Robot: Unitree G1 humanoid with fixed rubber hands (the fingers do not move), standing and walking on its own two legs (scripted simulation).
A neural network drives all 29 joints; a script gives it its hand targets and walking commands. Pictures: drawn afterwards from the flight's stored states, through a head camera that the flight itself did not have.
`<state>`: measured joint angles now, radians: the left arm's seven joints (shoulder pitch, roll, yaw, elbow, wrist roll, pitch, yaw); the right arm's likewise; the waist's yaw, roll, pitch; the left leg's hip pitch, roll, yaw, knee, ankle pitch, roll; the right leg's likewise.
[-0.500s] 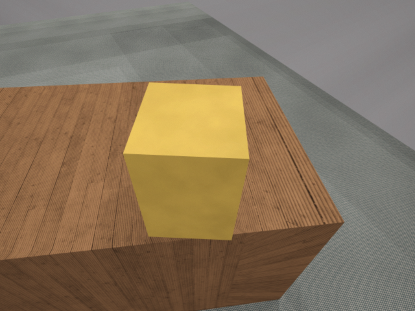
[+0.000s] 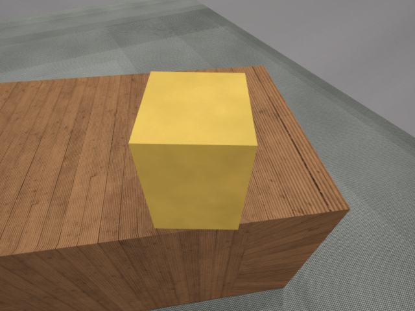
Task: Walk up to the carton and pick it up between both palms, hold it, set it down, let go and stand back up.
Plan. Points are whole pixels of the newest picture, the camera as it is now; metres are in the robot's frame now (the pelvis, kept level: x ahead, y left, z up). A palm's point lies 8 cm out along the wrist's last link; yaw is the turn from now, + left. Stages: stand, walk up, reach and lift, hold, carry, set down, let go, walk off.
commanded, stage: walk up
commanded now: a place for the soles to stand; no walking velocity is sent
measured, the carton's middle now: (197, 155) +0.44 +0.03 +0.06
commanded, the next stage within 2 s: reach and lift in 0.38 s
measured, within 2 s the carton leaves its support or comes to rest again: neither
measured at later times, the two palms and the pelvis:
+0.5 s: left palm out of the picture +0.12 +0.31 -0.11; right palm out of the picture +0.13 -0.31 -0.11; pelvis +0.00 +0.01 -0.01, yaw +3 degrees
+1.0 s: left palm (64, 302) +0.17 +0.27 -0.07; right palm out of the picture +0.16 -0.27 -0.05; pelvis +0.02 -0.01 +0.00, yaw +3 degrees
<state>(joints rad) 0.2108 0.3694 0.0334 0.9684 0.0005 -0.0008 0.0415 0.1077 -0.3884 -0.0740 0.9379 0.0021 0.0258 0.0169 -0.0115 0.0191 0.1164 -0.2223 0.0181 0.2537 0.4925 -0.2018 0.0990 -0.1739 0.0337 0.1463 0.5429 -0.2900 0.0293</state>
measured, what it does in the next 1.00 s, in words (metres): stands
